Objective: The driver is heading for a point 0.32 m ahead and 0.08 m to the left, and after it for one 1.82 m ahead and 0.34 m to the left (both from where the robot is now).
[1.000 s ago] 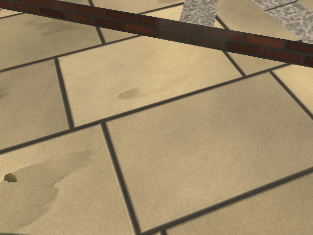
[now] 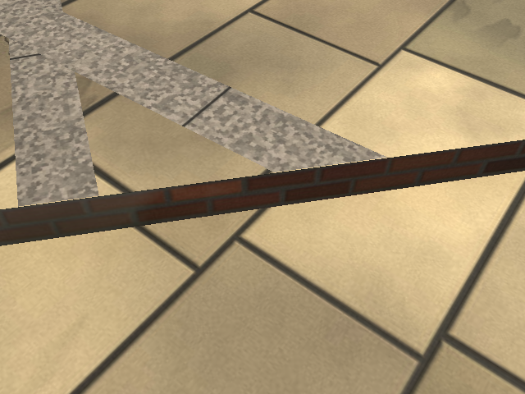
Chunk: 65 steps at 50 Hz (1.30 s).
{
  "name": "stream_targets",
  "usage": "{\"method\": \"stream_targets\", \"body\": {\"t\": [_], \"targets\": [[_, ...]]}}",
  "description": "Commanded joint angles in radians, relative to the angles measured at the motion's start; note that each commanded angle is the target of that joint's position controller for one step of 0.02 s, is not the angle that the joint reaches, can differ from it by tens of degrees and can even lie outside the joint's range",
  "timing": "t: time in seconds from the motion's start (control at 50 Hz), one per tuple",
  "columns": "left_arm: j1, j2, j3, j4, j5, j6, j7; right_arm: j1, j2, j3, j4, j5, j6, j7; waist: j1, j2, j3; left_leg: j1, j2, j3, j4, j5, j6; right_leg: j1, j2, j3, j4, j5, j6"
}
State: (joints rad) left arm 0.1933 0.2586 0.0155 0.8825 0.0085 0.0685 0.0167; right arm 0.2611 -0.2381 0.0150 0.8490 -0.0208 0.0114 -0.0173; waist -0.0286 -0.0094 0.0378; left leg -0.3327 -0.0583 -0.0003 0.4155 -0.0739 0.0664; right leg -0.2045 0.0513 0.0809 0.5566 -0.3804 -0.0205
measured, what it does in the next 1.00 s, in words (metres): walks ahead: right foot, then left foot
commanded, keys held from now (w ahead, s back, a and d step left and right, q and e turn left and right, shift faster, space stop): q+shift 0.44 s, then shift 0.10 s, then e+shift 0.08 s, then w+e+shift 0.38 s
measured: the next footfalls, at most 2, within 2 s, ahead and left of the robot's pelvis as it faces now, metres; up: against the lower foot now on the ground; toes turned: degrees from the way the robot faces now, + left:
right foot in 0.02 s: +0.02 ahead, -0.12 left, +0.00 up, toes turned +5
left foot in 0.38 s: +0.02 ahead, +0.12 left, +0.00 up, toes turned +17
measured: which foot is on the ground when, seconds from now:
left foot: down 0.00-0.08, up 0.10-0.36, down 0.38-1.00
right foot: up 0.00-0.00, down 0.02-0.38, up 0.40-1.00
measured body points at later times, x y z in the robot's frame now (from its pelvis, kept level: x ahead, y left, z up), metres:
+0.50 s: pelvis +0.00 +0.03 +0.00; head +0.03 +0.07 +0.44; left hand +0.04 +0.34 -0.13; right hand +0.19 -0.21 -0.10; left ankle -0.02 +0.10 -0.74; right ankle +0.02 -0.11 -0.66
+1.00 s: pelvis +0.13 +0.02 +0.00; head +0.14 -0.01 +0.45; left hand +0.21 +0.32 -0.09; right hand +0.25 -0.25 -0.14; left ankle -0.02 +0.11 -0.74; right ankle +0.19 -0.08 -0.73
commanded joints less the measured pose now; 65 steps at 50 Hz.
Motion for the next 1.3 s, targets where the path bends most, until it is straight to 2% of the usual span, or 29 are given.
{"method": "stream_targets", "body": {"t": [0.02,0.04,0.1,0.14,0.18,0.24,0.32,0.36,0.38,0.4,0.42,0.46,0.5,0.56,0.62,0.66,0.7,0.76,0.84,0.98,1.02,1.04,1.06,1.08,1.12,1.14,1.18,1.22,1.3], "targets": [[0.121,0.105,0.014,0.018,0.015,-0.022,0.011,0.019,-0.142,-0.040,-0.030,0.009,0.004,-0.002,0.045,0.115,-0.035,-0.095,0.177,-0.273,-0.215,-0.385,0.003,0.178,-0.038,0.022,-0.215,0.109,-0.055],[0.093,0.164,0.025,0.004,0.024,-0.032,0.020,0.006,-0.130,-0.041,-0.045,0.026,0.002,0.005,0.034,0.022,-0.015,-0.119,0.123,-0.229,-0.171,-0.361,-0.036,0.123,-0.127,0.129,-0.233,-0.001,-0.087],[0.015,0.185,0.044,-0.004,0.017,-0.049,0.037,-0.054,-0.134,-0.064,-0.065,0.019,0.001,0.019,0.021,-0.143,0.044,-0.071,-0.017,-0.058,0.205,-0.251,-0.029,-0.058,-0.261,0.194,-0.322,0.003,-0.143],[-0.022,0.159,0.042,-0.034,0.013,-0.052,0.051,0.002,-0.138,-0.079,-0.053,0.005,0.013,0.016,0.010,-0.135,0.029,-0.116,-0.002,-0.011,0.497,-0.394,-0.030,-0.053,-0.352,0.163,-0.285,0.409,-0.216],[-0.020,0.142,0.040,-0.047,0.011,-0.053,0.054,0.025,-0.128,-0.086,-0.055,-0.001,0.025,0.011,-0.002,-0.073,0.006,-0.177,0.045,-0.009,0.617,-0.431,-0.041,0.036,-0.368,0.093,-0.232,0.671,-0.229],[-0.018,0.150,0.046,-0.058,0.015,-0.046,0.052,-0.030,-0.097,-0.079,-0.089,0.007,0.033,0.029,0.035,-0.119,-0.002,-0.180,0.071,0.026,0.457,-0.388,-0.063,0.153,-0.310,-0.023,-0.172,0.704,-0.165],[0.005,0.197,0.069,-0.065,0.011,-0.038,0.028,-0.046,-0.105,-0.087,-0.134,0.018,0.041,0.050,0.065,-0.150,-0.051,-0.050,0.032,0.107,0.263,-0.358,-0.045,0.177,-0.328,-0.093,-0.052,0.748,-0.125],[0.008,0.198,0.075,-0.066,0.005,-0.045,0.018,0.029,-0.120,-0.100,-0.127,0.006,0.028,0.035,0.006,-0.065,-0.089,0.119,0.009,0.071,0.063,-0.164,-0.011,0.078,-0.299,-0.176,0.165,0.656,-0.046],[0.023,0.177,0.070,-0.095,0.008,-0.051,0.010,0.075,-0.241,-0.133,-0.133,-0.004,0.016,0.023,-0.012,0.146,-0.111,0.268,0.179,-0.244,-0.053,0.135,0.056,-0.140,-0.211,-0.234,0.421,0.296,0.033],[-0.090,0.085,0.041,-0.191,0.015,-0.037,0.011,0.161,-0.381,-0.166,-0.123,0.008,0.012,0.032,-0.044,0.337,-0.131,0.333,0.419,-0.626,-0.076,0.601,0.250,-0.411,-0.004,-0.161,0.565,-0.338,0.077],[-0.116,0.108,0.039,-0.185,0.025,-0.032,0.018,0.200,-0.343,-0.167,-0.112,0.024,0.014,0.035,-0.061,0.139,-0.147,0.358,0.405,-0.581,-0.064,0.512,0.292,-0.430,-0.053,-0.024,0.675,-0.308,0.066],[-0.097,0.124,0.043,-0.161,0.002,-0.045,0.013,0.036,-0.247,-0.142,-0.144,0.018,0.034,0.015,0.005,0.061,-0.030,0.240,0.289,-0.397,-0.078,0.287,0.220,-0.435,-0.102,-0.015,0.618,-0.107,0.055],[-0.053,0.148,0.050,-0.140,0.019,-0.045,0.008,-0.044,-0.186,-0.121,-0.174,0.021,0.042,0.007,0.032,0.101,-0.061,0.205,0.211,-0.304,-0.076,0.334,0.169,-0.356,-0.096,-0.042,0.562,-0.013,0.061],[-0.010,0.119,0.043,-0.131,0.007,-0.034,-0.003,-0.012,-0.188,-0.117,-0.163,0.017,0.032,0.009,0.027,0.076,-0.109,0.235,0.211,-0.261,-0.075,0.390,0.163,-0.313,-0.076,-0.064,0.492,0.013,0.066],[-0.005,0.086,0.027,-0.112,0.007,-0.022,-0.005,-0.028,-0.124,-0.084,-0.150,0.000,0.022,-0.001,0.014,0.101,-0.095,0.208,0.217,-0.213,-0.121,0.262,0.147,-0.227,-0.095,-0.068,0.341,0.049,0.052],[-0.022,0.111,0.030,-0.114,0.022,-0.025,-0.025,0.042,-0.180,-0.096,-0.114,-0.016,0.018,0.008,-0.033,0.167,-0.072,0.206,0.235,-0.269,-0.239,-0.335,0.157,-0.238,-0.083,-0.098,0.306,0.046,0.029],[-0.078,0.150,0.043,-0.134,0.015,-0.029,-0.046,0.035,-0.213,-0.103,-0.111,-0.025,0.006,0.016,-0.048,0.162,0.011,0.217,0.298,-0.351,-0.319,-0.613,0.162,-0.336,-0.075,-0.065,0.281,0.044,0.007],[-0.060,0.144,0.050,-0.130,0.015,-0.047,-0.064,0.016,-0.218,-0.108,-0.102,-0.017,-0.029,0.006,-0.019,0.090,0.045,0.333,0.354,-0.326,-0.344,-0.595,0.146,-0.465,-0.085,-0.032,0.280,0.069,-0.017],[-0.072,0.125,0.051,-0.154,0.009,-0.057,-0.084,-0.007,-0.206,-0.111,-0.101,-0.010,-0.065,0.001,-0.012,0.085,0.046,0.349,0.365,-0.185,-0.346,-0.519,0.111,-0.462,-0.119,-0.074,0.237,0.083,-0.028],[-0.092,0.125,0.052,-0.223,0.002,-0.059,-0.105,-0.012,-0.233,-0.123,-0.092,-0.020,-0.078,0.016,-0.001,0.085,0.064,0.270,0.370,0.040,-0.286,-0.420,0.074,-0.282,-0.103,-0.207,0.100,0.057,-0.113],[0.136,0.150,0.070,-0.159,0.013,-0.070,-0.091,-0.056,-0.234,-0.117,-0.100,-0.019,-0.075,0.017,0.120,0.029,-0.026,0.134,0.296,0.191,0.043,-0.001,0.044,0.041,0.001,-0.261,0.035,0.020,-0.154],[0.419,0.235,0.106,-0.075,0.023,-0.079,-0.073,-0.100,-0.195,-0.098,-0.129,-0.030,-0.075,0.018,0.247,-0.148,-0.151,-0.064,0.212,0.266,0.493,0.164,0.006,0.342,-0.052,-0.052,-0.053,-0.174,-0.216],[0.424,0.343,0.123,-0.087,0.020,-0.090,-0.060,-0.175,-0.074,-0.062,-0.211,-0.032,-0.087,0.035,0.208,-0.405,-0.111,-0.505,0.014,0.170,0.779,-0.418,-0.054,0.484,-0.292,0.569,-0.314,-0.507,-0.323],[0.338,0.297,0.108,-0.132,0.011,-0.093,-0.054,-0.264,-0.111,-0.061,-0.234,-0.045,-0.101,0.040,0.205,-0.231,-0.049,-0.680,0.037,-0.035,0.907,-0.390,-0.054,0.475,-0.335,0.728,-0.389,-0.392,-0.328],[0.299,0.263,0.102,-0.136,0.014,-0.097,-0.036,-0.174,-0.169,-0.065,-0.195,-0.039,-0.121,0.055,0.126,-0.010,-0.060,-0.607,0.143,-0.044,0.850,-0.228,-0.040,0.394,-0.311,0.489,-0.322,-0.171,-0.283],[0.261,0.236,0.090,-0.143,0.011,-0.104,-0.029,-0.144,-0.166,-0.062,-0.178,-0.047,-0.116,0.059,0.089,0.020,-0.039,-0.541,0.165,-0.034,0.782,-0.191,-0.047,0.309,-0.271,0.411,-0.346,-0.132,-0.254],[0.219,0.183,0.067,-0.149,0.006,-0.128,-0.024,-0.127,-0.157,-0.055,-0.160,-0.051,-0.082,0.072,0.054,-0.022,0.009,-0.463,0.179,-0.008,0.719,-0.142,-0.071,0.191,-0.204,0.305,-0.411,-0.039,-0.227],[0.250,0.184,0.065,-0.127,-0.004,-0.149,-0.030,-0.198,-0.143,-0.047,-0.186,-0.042,-0.059,0.077,0.059,-0.021,0.073,-0.490,0.172,0.038,0.646,-0.086,-0.080,0.149,-0.169,0.225,-0.463,0.136,-0.224],[0.287,0.170,0.058,-0.091,-0.014,-0.175,-0.037,-0.322,-0.107,-0.026,-0.226,-0.012,-0.064,0.083,0.086,-0.013,0.096,-0.430,0.128,0.133,0.401,0.079,-0.050,0.165,-0.118,0.038,-0.500,0.578,-0.163]]}}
